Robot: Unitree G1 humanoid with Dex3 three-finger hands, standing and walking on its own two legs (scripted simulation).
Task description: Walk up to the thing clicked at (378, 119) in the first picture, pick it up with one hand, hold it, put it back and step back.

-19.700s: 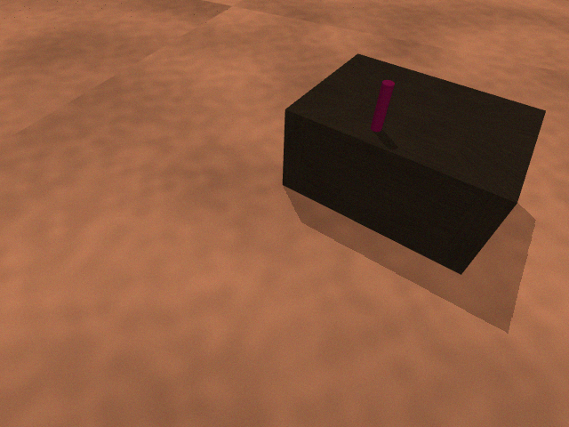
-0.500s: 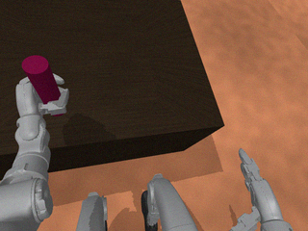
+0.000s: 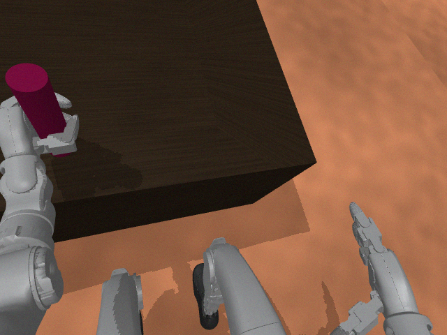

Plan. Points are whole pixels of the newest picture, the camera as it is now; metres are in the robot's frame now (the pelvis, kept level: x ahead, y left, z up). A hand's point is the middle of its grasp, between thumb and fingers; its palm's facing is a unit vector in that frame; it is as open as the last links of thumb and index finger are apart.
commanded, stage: lower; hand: left
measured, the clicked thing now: (47, 118) +0.50 +0.18 -0.02
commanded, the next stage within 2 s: loosen in 0.40 s
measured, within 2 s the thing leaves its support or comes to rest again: rests again in 0.26 s
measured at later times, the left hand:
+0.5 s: hand (64, 128) +0.51 +0.17 -0.07, palm faces +0.12 -0.99 -0.04, open 6.0 cm
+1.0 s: hand (65, 128) +0.51 +0.17 -0.07, palm faces +0.13 -0.99 -0.02, open 10.7 cm
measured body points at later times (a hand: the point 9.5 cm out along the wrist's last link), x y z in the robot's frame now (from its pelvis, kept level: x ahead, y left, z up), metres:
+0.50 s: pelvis +0.00 +0.00 -0.02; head +0.19 +0.07 +0.38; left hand +0.50 +0.22 -0.06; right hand +0.17 -0.26 +0.07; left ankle +0.02 +0.11 -0.56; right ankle +0.10 -0.13 -0.56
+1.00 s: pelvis +0.00 +0.00 -0.02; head +0.20 +0.07 +0.38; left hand +0.50 +0.22 -0.07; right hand +0.17 -0.26 +0.07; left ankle +0.02 +0.11 -0.56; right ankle +0.10 -0.13 -0.56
